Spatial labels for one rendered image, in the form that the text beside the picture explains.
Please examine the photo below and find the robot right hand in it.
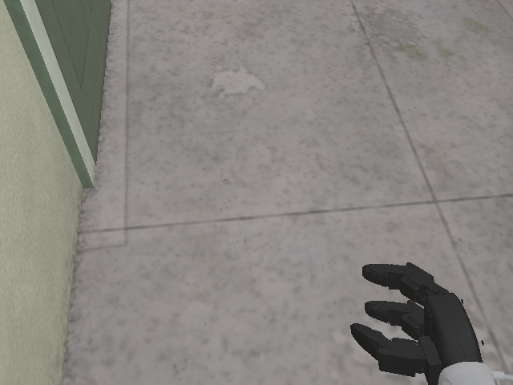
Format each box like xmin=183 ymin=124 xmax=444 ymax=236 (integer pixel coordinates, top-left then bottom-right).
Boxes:
xmin=350 ymin=262 xmax=484 ymax=385

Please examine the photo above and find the right robot forearm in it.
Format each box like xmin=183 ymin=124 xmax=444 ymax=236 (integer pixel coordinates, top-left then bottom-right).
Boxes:
xmin=438 ymin=362 xmax=500 ymax=385

